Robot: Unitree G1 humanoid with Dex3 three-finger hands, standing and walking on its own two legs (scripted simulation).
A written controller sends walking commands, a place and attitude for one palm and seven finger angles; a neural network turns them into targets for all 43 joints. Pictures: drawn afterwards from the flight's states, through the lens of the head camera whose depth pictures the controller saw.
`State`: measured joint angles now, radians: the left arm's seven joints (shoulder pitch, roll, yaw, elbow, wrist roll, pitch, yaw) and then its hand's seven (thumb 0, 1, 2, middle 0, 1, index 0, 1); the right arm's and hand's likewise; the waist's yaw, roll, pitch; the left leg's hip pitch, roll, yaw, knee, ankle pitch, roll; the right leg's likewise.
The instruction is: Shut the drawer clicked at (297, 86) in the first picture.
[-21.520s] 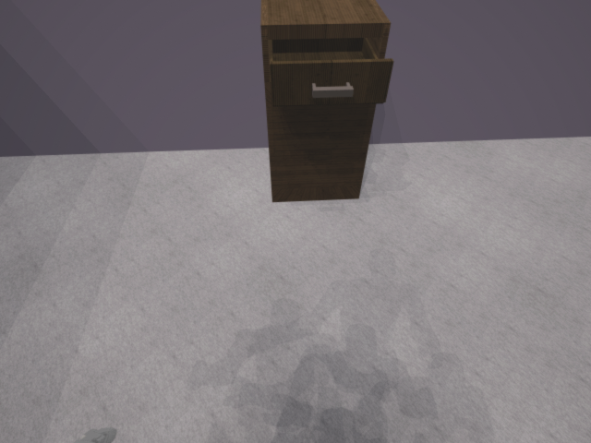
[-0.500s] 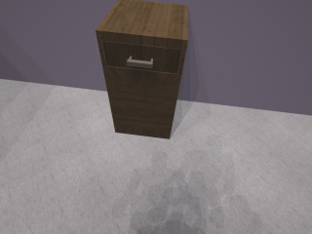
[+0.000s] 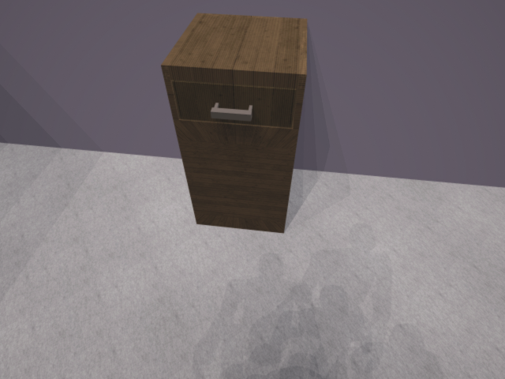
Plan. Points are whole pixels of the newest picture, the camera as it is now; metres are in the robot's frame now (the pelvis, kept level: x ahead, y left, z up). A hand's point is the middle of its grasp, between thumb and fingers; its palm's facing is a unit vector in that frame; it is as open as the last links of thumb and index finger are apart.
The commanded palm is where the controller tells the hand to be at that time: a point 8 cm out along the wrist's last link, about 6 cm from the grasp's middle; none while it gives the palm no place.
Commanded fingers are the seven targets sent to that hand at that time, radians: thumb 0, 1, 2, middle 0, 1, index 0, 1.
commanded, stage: let the arm hang, fingers relaxed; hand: left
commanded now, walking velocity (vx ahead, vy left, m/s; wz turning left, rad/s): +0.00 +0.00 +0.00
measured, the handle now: (232, 110) +0.88 +0.12 -0.08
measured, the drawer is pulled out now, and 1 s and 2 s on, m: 0.00 0.00 0.00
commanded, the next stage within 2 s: look to check the result in 0.28 s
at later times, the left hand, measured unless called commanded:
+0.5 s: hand out of the picture +0.01 +0.17 -0.17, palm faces +0.02 -0.98 -0.20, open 7.3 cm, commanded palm none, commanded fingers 0.00 0.90 0.90 -0.20 -0.30 -0.20 -0.30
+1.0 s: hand out of the picture +0.04 +0.17 -0.17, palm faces +0.01 -0.97 -0.22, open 7.4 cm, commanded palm none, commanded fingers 0.00 0.90 0.90 -0.20 -0.30 -0.20 -0.30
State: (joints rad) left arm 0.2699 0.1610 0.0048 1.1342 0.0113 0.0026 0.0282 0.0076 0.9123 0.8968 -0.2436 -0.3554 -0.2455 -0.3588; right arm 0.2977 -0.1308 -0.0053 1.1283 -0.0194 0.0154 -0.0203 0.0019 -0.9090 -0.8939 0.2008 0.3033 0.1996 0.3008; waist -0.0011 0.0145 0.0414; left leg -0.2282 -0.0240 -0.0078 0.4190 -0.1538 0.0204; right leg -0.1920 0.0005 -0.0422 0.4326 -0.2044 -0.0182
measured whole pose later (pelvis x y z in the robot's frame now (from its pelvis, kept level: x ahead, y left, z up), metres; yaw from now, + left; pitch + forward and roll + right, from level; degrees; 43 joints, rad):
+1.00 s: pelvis +0.02 -0.01 +0.00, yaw -1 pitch -2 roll +0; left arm 0.22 0.17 0.01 1.14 0.01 -0.01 0.03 0.01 0.91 0.90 -0.20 -0.30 -0.20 -0.30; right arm 0.24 -0.16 -0.01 1.14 -0.02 0.00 -0.03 0.00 -0.91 -0.89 0.20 0.30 0.20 0.30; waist 0.00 0.02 0.07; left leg -0.18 0.00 0.00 0.38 -0.17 0.00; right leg -0.14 0.02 -0.03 0.38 -0.21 -0.03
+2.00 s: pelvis +0.04 -0.03 +0.00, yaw -1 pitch -2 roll +0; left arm 0.20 0.20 0.01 1.14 0.01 -0.02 0.03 0.01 0.91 0.90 -0.20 -0.30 -0.20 -0.30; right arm 0.21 -0.20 -0.01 1.15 -0.02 0.00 -0.03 0.00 -0.91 -0.89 0.20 0.30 0.20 0.30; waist 0.00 0.02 0.07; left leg -0.14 0.02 0.00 0.35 -0.18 -0.02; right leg -0.10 0.04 -0.03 0.35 -0.22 -0.05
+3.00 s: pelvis +0.05 -0.02 +0.01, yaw -2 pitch -2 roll +0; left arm 0.18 0.23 0.02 1.14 0.01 -0.02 0.02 0.01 0.91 0.90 -0.20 -0.30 -0.20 -0.30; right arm 0.18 -0.23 -0.01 1.15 -0.02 0.00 -0.02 0.00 -0.91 -0.89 0.20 0.30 0.20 0.30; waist 0.00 0.02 0.06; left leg -0.12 0.01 0.01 0.33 -0.18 -0.01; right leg -0.08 0.03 -0.02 0.33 -0.21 -0.04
